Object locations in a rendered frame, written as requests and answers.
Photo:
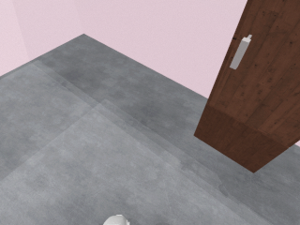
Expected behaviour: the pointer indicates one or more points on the handle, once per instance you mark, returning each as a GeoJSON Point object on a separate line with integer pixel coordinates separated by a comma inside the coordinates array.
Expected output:
{"type": "Point", "coordinates": [240, 52]}

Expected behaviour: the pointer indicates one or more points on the cupboard door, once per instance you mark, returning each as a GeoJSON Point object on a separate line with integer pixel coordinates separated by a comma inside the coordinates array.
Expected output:
{"type": "Point", "coordinates": [264, 91]}

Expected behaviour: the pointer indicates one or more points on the left robot thigh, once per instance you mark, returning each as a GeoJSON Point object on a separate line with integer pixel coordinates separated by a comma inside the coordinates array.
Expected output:
{"type": "Point", "coordinates": [116, 220]}

